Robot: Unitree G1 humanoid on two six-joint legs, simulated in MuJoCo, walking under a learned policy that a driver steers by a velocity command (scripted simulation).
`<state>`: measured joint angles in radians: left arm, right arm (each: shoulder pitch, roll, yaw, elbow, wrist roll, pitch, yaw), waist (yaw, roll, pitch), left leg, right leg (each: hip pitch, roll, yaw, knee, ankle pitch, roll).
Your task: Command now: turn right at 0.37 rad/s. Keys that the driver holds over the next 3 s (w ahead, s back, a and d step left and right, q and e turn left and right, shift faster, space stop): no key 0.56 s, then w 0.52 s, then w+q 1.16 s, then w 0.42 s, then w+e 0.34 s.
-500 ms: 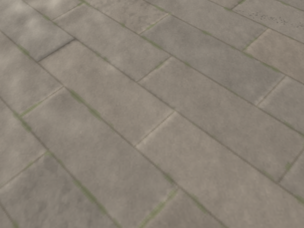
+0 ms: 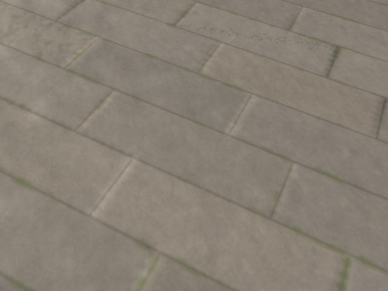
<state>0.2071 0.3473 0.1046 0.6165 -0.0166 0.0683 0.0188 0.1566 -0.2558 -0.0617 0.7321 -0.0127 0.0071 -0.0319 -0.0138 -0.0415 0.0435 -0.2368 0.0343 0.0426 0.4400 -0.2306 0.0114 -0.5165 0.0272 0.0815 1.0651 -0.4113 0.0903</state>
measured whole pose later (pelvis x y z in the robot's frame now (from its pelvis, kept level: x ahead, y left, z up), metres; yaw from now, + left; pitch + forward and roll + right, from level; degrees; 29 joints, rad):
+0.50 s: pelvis +0.00 -0.04 -0.01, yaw -3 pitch -1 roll +0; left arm 0.13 0.22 0.02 0.70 0.02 0.01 0.00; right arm 0.20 -0.28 -0.04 0.83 -0.01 0.01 -0.01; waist -0.02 0.00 0.02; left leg -0.21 0.05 0.00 0.51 -0.29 -0.04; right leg -0.22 0.04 0.02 0.51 -0.28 -0.02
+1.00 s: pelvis +0.09 -0.02 +0.00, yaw -3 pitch +2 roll -1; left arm 0.16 0.28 0.06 0.72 -0.02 -0.08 -0.03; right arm 0.45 -0.23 -0.03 0.92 0.01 -0.07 0.00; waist -0.07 -0.03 0.01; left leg -0.02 0.00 0.00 0.30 -0.31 0.02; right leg -0.59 -0.05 -0.02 0.94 -0.25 -0.02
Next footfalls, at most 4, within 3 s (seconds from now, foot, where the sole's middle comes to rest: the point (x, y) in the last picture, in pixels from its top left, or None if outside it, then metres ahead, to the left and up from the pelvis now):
0.16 right None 0.03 -0.15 -0.78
0.40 left None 0.04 0.10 -0.78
1.20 right None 0.37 -0.18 -0.78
1.74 left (158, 242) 0.63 0.11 -0.78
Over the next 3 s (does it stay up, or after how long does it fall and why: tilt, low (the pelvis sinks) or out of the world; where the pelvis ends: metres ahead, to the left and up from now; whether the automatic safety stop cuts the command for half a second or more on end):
stays up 1.05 0.33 0.00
